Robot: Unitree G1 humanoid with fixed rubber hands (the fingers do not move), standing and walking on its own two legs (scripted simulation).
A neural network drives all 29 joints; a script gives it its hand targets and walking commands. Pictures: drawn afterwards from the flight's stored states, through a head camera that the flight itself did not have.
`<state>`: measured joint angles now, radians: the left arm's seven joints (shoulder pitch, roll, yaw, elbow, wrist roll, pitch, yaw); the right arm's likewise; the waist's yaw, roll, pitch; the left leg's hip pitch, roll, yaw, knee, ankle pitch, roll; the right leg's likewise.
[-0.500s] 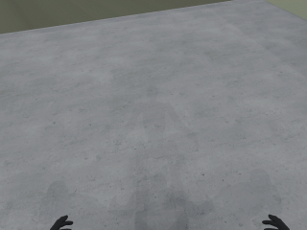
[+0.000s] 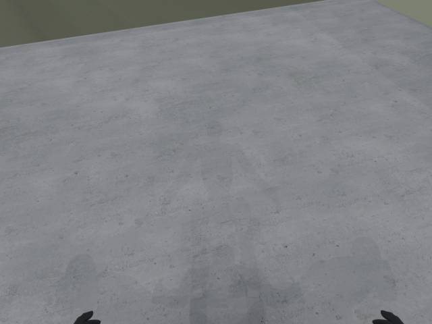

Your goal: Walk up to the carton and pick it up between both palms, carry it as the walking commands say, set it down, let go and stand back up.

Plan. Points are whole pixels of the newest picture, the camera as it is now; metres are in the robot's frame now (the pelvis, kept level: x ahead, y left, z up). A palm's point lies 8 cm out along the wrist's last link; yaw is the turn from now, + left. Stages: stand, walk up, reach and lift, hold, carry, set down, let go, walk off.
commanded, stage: stand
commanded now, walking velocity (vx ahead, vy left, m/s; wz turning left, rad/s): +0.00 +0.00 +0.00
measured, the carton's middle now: out of the picture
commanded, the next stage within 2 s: walk up in 0.28 s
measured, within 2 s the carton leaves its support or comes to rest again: neither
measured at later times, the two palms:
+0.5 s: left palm out of the picture +0.10 +0.31 -0.10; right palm out of the picture +0.09 -0.31 -0.11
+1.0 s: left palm out of the picture -0.09 +0.29 -0.15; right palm (345, 311) +0.17 -0.22 -0.13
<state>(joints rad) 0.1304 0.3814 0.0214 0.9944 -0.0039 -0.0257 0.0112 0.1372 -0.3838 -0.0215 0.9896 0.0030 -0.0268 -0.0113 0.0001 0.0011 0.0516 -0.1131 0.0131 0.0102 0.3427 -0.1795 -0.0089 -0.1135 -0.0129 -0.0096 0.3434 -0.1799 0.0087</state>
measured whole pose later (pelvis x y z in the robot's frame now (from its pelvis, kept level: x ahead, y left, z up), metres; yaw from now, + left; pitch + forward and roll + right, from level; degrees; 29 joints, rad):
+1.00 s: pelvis -0.03 +0.00 -0.02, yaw +20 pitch -1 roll +0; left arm 0.22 0.33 0.07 0.91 0.01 0.04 0.01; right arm 0.11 -0.31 -0.04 0.88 -0.02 0.05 0.04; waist 0.02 -0.03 0.10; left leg -0.26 0.01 0.06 0.61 -0.33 0.02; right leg -0.31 -0.18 -0.20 0.73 -0.42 0.05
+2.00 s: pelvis -0.06 -0.03 -0.01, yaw +48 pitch +1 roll -1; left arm 0.09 0.27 0.05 0.87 0.01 0.05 0.01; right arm 0.11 -0.27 -0.08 0.87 -0.04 0.05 0.00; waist -0.03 0.00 0.13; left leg -0.32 -0.01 -0.07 0.48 -0.18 0.00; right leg -0.40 -0.04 -0.04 0.77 -0.41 0.07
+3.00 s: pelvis -0.04 -0.07 +0.00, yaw +80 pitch +0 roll +2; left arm 0.18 0.25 0.07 0.85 0.03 0.01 0.02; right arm 0.17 -0.30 -0.09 0.89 -0.02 0.08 0.04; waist -0.01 0.04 0.09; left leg -0.41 0.01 0.03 0.95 -0.45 -0.08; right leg -0.20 -0.11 -0.18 0.48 -0.27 0.00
